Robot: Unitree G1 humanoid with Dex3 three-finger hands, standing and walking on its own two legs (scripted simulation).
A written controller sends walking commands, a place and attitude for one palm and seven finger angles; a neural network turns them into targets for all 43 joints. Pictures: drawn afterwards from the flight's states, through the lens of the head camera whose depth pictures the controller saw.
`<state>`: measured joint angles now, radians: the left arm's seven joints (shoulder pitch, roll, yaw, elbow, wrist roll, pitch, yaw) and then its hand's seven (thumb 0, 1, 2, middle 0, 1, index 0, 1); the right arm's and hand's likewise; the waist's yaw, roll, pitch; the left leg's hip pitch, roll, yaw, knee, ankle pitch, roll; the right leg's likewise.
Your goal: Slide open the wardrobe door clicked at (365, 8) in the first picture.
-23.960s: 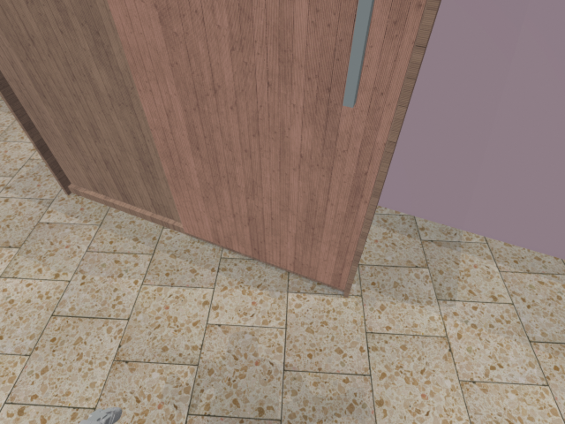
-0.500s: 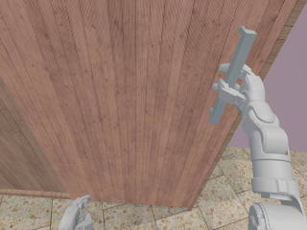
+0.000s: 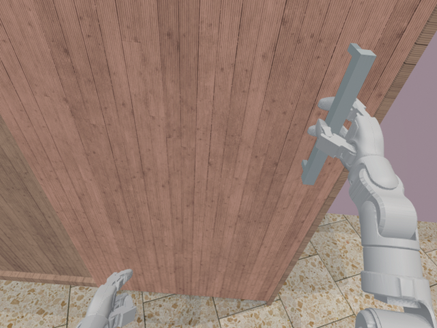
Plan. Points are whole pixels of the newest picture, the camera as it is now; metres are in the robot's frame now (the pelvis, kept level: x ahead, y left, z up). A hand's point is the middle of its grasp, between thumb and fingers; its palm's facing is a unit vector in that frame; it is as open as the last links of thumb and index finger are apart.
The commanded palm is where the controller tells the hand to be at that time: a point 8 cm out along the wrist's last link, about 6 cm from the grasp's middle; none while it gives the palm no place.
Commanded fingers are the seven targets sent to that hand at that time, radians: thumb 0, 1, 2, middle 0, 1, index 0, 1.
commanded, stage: grip the handle and tug to test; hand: right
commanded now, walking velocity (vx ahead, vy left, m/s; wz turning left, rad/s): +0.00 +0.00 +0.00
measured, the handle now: (327, 122) +0.43 -0.16 +0.22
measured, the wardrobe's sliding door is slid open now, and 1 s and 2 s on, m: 0.00 0.00 0.13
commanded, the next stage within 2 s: tug the door sideways, standing still in 0.22 s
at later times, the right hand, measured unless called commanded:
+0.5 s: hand (323, 139) +0.37 -0.14 +0.22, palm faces +0.02 +1.00 -0.03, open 6.0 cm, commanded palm +0.34 -0.16 +0.23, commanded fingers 0.00 -0.90 -0.90 0.45 1.40 0.45 1.40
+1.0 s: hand (320, 139) +0.37 -0.13 +0.22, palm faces +0.07 +0.99 -0.08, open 6.1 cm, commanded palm +0.35 -0.16 +0.22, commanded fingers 0.00 -0.90 -0.90 0.45 1.40 0.45 1.40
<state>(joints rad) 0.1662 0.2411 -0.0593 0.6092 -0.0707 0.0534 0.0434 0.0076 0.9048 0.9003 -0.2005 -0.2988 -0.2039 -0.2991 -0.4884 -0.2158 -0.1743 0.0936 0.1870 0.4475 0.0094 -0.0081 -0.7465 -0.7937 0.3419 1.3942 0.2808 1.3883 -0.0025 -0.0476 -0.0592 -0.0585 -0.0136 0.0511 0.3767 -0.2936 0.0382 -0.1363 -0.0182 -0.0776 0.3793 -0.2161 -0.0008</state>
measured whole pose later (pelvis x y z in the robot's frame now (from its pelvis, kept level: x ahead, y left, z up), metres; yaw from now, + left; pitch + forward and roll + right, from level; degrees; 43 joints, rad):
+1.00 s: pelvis +0.01 -0.01 -0.01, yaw -5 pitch +0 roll -1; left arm 0.11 0.20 -0.07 0.63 -0.04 0.06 0.01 0.01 0.90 0.90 -0.20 -0.30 -0.20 -0.30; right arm -0.56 -0.12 -0.01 0.05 0.12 0.46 -0.04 -0.03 -0.75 -0.82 0.34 1.38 0.21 1.39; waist -0.07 -0.04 -0.04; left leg -0.09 0.01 0.06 0.46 -0.36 0.02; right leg -0.21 0.03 0.03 0.47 -0.26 -0.01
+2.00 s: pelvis +0.07 +0.20 -0.02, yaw -8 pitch -2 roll +1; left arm -0.04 0.23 0.02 0.57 -0.05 -0.09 -0.01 0.00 0.91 0.90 -0.20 -0.30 -0.25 -0.33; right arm -0.33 -0.18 -0.12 -0.35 0.07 -0.02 -0.14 -0.07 -0.70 -0.84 0.52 1.45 0.19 1.20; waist -0.08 -0.07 0.27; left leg -0.35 0.08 0.10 0.62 -0.21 -0.02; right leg -0.35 -0.08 0.01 0.88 -0.55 0.04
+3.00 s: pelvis +0.03 +0.48 -0.03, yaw -2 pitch -3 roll +3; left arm 0.16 0.16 -0.01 0.59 -0.06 -0.02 -0.02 0.01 0.90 0.90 -0.20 -0.30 -0.21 -0.30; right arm -0.43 -0.23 -0.13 -0.10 0.07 -0.03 -0.16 -0.01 -0.70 -0.84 0.46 1.42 0.14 1.25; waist -0.08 -0.06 0.16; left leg -0.20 0.03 0.07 0.55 -0.29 -0.03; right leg -0.35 -0.29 0.00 0.69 -0.32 0.09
